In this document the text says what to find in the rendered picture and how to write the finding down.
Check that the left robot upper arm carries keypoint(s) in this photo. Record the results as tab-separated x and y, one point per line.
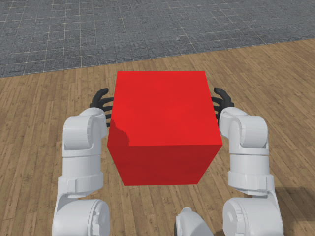
89	217

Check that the robot left forearm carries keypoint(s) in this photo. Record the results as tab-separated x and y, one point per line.
81	150

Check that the robot right thigh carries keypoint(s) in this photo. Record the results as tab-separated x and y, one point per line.
189	223

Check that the right robot upper arm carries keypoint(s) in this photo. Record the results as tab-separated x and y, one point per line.
251	217

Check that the left robot hand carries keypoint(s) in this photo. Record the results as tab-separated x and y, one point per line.
97	102

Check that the carton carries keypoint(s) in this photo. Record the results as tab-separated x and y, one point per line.
163	128

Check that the robot right forearm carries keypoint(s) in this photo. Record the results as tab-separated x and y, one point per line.
249	167

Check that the right robot shin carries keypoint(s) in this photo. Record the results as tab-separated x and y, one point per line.
186	209

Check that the right robot hand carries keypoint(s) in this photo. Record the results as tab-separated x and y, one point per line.
226	102

